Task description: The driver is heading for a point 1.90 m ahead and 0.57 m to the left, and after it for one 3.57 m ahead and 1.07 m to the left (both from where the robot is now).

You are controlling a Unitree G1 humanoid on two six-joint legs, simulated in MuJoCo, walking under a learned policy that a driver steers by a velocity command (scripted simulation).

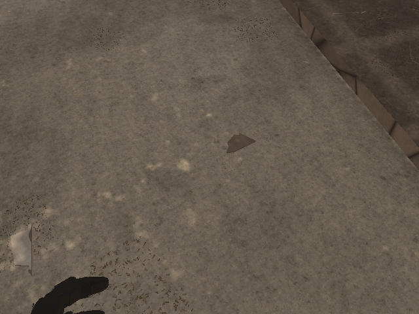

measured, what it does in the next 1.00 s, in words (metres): walks ahead, turning left: right foot, then left foot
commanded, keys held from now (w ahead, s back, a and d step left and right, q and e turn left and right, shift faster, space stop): w+q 0.80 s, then w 0.02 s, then w+e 0.18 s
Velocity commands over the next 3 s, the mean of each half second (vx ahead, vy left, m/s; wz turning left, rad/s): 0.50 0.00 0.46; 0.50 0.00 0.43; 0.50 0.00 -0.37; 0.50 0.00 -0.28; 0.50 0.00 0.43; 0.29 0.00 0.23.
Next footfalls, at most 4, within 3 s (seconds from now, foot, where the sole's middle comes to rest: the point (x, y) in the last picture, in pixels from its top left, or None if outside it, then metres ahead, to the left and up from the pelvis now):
0.04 right None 0.17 -0.13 -0.78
0.54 left None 0.40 0.18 -0.78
1.06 right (153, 237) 0.75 0.12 -0.78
1.58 left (77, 193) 0.96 0.40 -0.78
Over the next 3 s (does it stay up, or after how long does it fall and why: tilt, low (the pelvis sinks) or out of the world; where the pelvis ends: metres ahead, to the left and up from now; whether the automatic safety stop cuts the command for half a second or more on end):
stays up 1.50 0.44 -0.01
